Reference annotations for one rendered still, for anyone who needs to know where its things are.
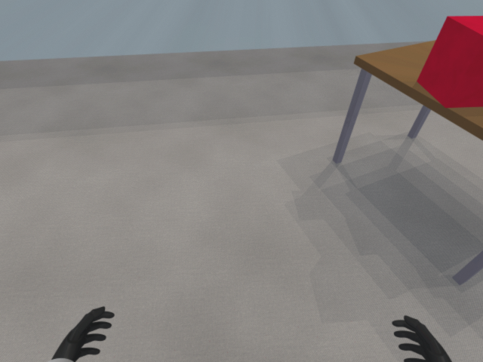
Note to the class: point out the robot right hand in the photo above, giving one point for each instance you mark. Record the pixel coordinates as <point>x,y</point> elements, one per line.
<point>429,347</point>

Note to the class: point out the robot left hand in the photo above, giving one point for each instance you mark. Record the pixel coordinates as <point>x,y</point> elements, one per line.
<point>71,346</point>

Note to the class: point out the table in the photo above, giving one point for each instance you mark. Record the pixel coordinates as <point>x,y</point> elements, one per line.
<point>400,68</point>

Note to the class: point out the carton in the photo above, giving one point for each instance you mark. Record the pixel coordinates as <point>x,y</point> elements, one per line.
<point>453,72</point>

